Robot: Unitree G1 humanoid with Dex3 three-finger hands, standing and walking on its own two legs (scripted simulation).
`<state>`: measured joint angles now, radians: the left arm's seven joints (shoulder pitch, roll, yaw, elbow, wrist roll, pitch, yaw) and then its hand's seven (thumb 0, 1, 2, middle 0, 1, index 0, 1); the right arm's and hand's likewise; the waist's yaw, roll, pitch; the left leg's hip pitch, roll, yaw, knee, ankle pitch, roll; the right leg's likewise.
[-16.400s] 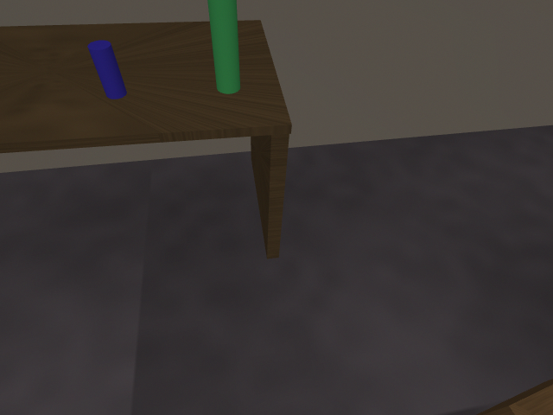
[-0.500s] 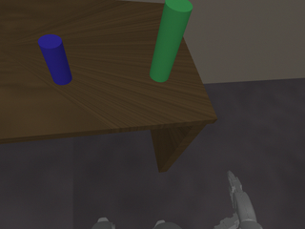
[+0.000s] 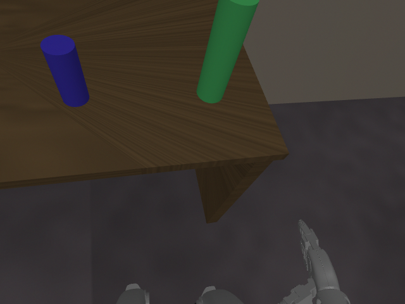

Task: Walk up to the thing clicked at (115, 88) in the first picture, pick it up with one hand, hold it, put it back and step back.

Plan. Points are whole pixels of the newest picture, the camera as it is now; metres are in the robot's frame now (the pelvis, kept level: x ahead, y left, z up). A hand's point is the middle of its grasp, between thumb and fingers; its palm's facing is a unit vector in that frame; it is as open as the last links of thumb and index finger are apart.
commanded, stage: go down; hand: left
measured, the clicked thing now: (68, 74) +0.56 +0.21 +0.05
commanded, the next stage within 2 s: approach in 0.16 s
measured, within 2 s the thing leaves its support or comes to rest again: neither
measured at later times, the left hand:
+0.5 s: hand out of the picture +0.46 +0.39 +0.13, palm faces +0.26 -0.96 +0.01, open 17.5 cm
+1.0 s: hand (49, 80) +0.55 +0.25 +0.05, palm faces +0.25 -0.97 +0.01, open 17.1 cm
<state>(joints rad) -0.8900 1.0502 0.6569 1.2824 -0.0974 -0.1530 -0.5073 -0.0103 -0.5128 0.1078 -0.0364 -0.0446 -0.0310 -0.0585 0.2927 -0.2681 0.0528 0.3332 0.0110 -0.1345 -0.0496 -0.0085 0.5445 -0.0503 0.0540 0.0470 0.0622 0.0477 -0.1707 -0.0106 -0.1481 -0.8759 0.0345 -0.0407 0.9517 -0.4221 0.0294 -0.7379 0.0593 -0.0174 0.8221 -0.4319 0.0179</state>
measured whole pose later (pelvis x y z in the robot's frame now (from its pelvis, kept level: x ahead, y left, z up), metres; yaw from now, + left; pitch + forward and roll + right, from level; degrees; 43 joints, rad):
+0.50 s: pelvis +0.00 +0.00 -0.01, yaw +0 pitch +22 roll -5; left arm -0.94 1.03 0.59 1.34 -0.09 -0.17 -0.48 -0.01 -0.53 0.10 -0.04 -0.04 -0.02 -0.07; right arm 0.30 -0.26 0.08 0.26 0.00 -0.11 -0.03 -0.01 0.56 -0.05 0.05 0.05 0.06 0.05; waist -0.19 -0.01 -0.15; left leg -0.94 0.03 -0.05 1.00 -0.44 0.03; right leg -0.80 0.06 -0.03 0.87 -0.45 0.02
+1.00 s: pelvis -0.02 -0.01 -0.04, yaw -3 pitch +26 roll -5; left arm -1.03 0.77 0.54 1.25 0.00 -0.31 -0.11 -0.01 -0.45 0.09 -0.03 -0.04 -0.03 -0.05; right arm 0.33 -0.26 0.02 0.07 -0.06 -0.01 0.03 -0.01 0.55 -0.05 0.05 0.05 0.06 0.05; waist -0.29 0.01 -0.12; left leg -1.12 0.06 -0.03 1.13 -0.47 0.02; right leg -1.01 0.08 -0.01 1.03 -0.49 0.01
